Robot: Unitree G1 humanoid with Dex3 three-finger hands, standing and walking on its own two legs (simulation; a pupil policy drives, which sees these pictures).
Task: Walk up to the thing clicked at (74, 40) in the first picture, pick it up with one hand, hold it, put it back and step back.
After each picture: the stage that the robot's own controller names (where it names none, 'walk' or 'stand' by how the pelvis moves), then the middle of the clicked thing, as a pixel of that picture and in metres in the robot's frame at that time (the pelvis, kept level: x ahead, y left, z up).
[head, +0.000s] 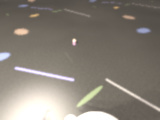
stand; (74, 42) +1.75 +0.44 -0.72
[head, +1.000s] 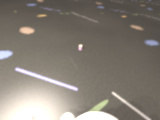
walk; (80, 47) +1.64 +0.19 -0.70
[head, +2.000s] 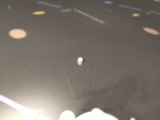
walk; (80, 61) +1.06 +0.12 -0.71
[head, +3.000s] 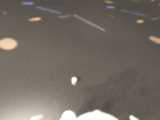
walk; (74, 81) +0.65 +0.18 -0.71
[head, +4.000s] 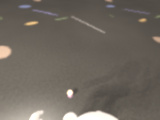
walk; (70, 93) +0.44 +0.20 -0.71
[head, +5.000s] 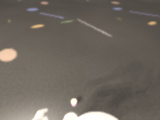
stand; (74, 102) +0.34 +0.16 -0.71
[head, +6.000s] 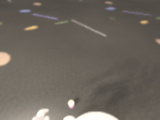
stand; (71, 104) +0.32 +0.19 -0.72
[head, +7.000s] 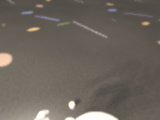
stand; (72, 105) +0.32 +0.18 -0.73
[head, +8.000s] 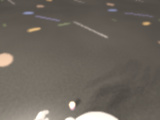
stand; (72, 105) +0.32 +0.18 -0.73
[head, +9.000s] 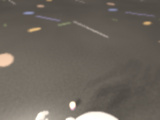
stand; (72, 105) +0.31 +0.18 -0.73
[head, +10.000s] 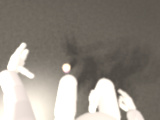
go down; (66, 68) +0.40 +0.18 -0.38
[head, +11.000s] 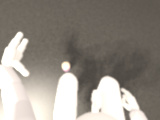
go down; (66, 66) +0.40 +0.19 -0.31
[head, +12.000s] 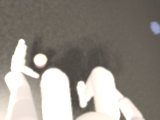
close in; (40, 61) +0.39 +0.23 -0.23
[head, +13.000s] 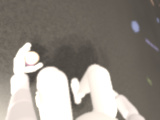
close; (31, 59) +0.39 +0.24 -0.22
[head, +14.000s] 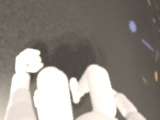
lift; (32, 61) +0.38 +0.22 -0.23
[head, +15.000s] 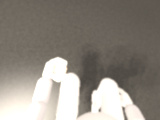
lift; (60, 71) +0.31 +0.22 -0.07
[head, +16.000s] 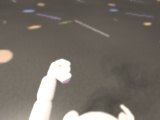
hold; (64, 74) +0.33 +0.17 +0.06
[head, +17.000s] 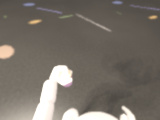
hold; (66, 78) +0.31 +0.17 +0.01
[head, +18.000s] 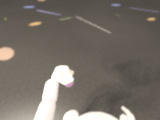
hold; (68, 78) +0.32 +0.16 +0.01
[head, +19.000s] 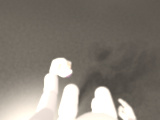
crouch; (66, 69) +0.37 +0.17 -0.08
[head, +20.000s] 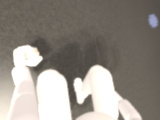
lower; (32, 57) +0.40 +0.24 -0.23
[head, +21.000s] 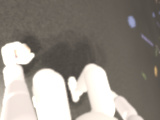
lower; (22, 54) +0.42 +0.26 -0.23
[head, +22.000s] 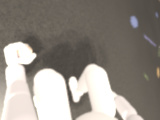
lower; (24, 54) +0.42 +0.26 -0.23
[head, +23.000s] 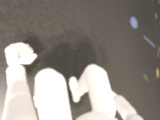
lower; (25, 54) +0.41 +0.26 -0.23
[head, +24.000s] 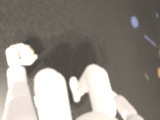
loosen; (25, 55) +0.41 +0.26 -0.23
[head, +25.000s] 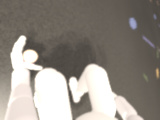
withdraw; (29, 58) +0.40 +0.24 -0.23
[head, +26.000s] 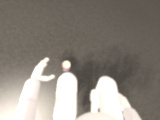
walk; (66, 66) +0.42 +0.19 -0.31
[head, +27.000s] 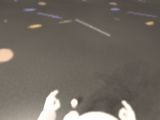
stand; (74, 103) +0.34 +0.13 -0.65
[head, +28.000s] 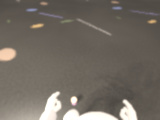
stand; (74, 101) +0.37 +0.16 -0.66
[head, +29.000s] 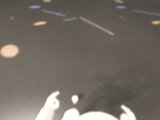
stand; (75, 99) +0.36 +0.15 -0.67
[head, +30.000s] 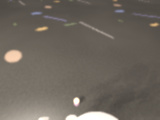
walk; (76, 102) +0.37 +0.15 -0.72
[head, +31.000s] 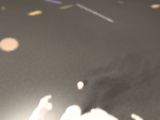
walk; (80, 85) +0.47 +0.10 -0.71
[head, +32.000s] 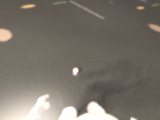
walk; (75, 71) +0.70 +0.14 -0.71
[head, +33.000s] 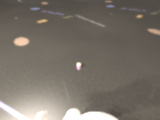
stand; (78, 66) +0.99 +0.23 -0.70
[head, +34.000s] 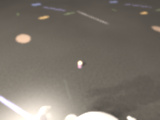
stand; (80, 64) +0.99 +0.20 -0.72
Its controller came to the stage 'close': yes
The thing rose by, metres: 0.72
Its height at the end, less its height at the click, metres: +0.00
